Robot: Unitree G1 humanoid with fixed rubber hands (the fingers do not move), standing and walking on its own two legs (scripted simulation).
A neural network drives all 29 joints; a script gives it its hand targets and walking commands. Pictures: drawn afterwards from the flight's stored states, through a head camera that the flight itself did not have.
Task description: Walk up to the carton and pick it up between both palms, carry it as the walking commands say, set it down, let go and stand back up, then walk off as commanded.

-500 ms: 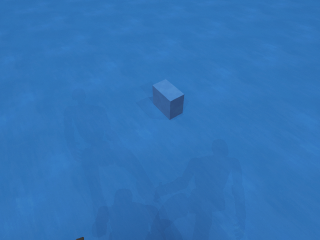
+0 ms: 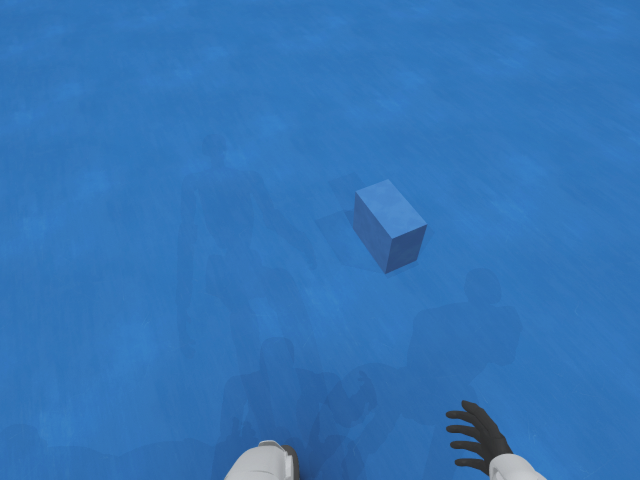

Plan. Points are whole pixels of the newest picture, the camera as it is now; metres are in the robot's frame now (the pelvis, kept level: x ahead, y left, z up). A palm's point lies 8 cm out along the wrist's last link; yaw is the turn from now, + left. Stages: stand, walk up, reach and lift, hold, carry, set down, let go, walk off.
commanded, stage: walk up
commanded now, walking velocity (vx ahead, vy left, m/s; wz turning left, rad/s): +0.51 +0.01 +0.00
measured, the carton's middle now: (386, 226) +1.04 -0.12 -0.66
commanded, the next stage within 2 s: none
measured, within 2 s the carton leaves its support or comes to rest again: neither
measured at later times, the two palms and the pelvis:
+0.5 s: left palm (247, 283) +0.42 +0.19 -0.10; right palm (539, 475) +0.18 -0.27 -0.16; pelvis +0.27 -0.04 +0.00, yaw -1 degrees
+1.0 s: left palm (229, 340) +0.33 +0.21 -0.15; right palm (468, 232) +0.58 -0.21 -0.12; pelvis +0.45 +0.00 -0.01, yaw -1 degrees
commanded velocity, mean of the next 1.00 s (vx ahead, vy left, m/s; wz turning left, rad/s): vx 0.39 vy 0.01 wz -0.01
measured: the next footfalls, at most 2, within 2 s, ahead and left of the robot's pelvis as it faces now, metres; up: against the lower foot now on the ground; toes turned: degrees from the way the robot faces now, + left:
left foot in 0.04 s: +0.20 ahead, +0.14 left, +0.00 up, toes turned +10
right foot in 0.42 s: +0.37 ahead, -0.14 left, +0.00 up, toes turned -12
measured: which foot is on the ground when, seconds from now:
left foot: up 0.00-0.02, down 0.04-0.44, up 0.46-0.92, down 0.94-1.00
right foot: down 0.00-0.04, up 0.06-0.40, down 0.42-0.94, up 0.96-1.00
